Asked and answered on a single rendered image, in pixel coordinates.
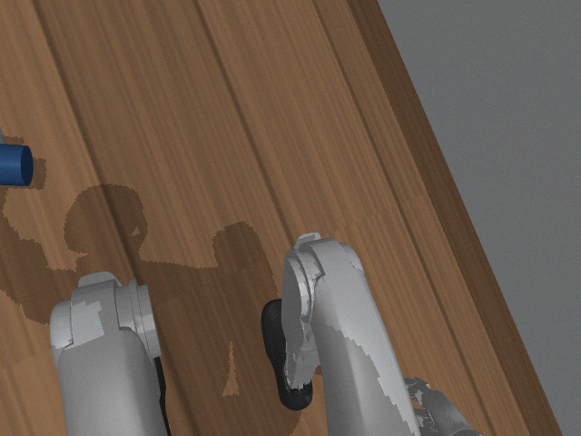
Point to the right robot foot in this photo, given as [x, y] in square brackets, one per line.
[275, 346]

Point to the right robot hand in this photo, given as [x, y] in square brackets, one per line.
[440, 416]

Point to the can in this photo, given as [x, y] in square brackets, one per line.
[16, 165]

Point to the left robot foot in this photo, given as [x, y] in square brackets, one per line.
[162, 384]

